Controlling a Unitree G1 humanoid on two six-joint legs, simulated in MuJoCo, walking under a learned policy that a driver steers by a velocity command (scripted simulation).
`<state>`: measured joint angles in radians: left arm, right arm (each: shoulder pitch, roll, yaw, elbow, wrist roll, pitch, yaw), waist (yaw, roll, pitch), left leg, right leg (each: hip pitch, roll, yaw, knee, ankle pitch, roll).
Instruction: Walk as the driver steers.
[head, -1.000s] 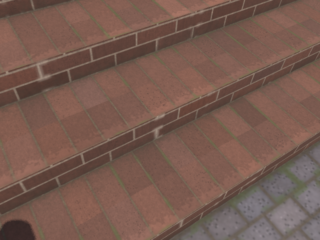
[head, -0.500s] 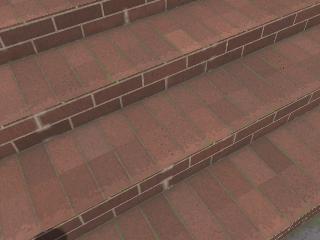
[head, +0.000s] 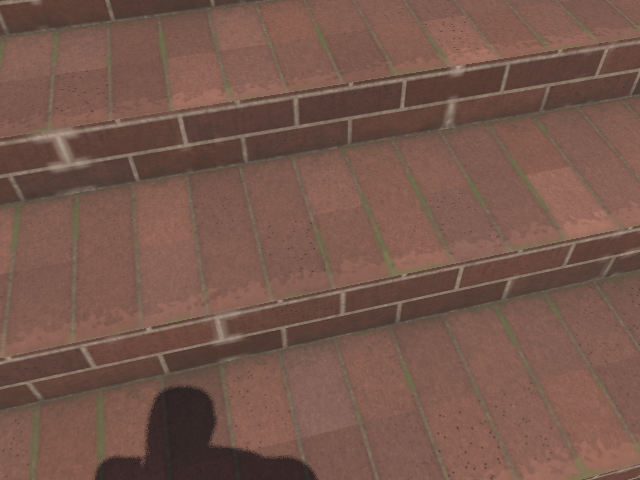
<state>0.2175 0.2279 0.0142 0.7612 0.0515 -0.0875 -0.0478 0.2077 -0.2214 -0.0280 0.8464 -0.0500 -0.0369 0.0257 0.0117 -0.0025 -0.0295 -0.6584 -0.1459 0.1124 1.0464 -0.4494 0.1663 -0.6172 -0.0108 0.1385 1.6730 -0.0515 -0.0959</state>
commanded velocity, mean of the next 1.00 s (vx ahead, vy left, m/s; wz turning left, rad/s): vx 0.23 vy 0.00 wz -0.25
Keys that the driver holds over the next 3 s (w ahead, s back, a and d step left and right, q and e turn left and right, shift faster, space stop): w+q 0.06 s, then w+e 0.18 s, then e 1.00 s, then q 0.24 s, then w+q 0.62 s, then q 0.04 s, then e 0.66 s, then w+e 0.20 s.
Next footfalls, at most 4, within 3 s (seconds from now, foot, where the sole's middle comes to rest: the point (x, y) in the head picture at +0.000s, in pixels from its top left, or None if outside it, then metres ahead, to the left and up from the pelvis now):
0.40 right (387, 444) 0.48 -0.07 -0.54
0.98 left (245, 403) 0.56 0.18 -0.54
1.40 right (385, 469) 0.44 -0.06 -0.54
1.84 left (237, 405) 0.55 0.20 -0.54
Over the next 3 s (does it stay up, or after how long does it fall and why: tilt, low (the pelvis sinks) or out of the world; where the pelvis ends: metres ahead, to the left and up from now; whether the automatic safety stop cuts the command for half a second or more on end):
stays up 0.84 0.08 0.41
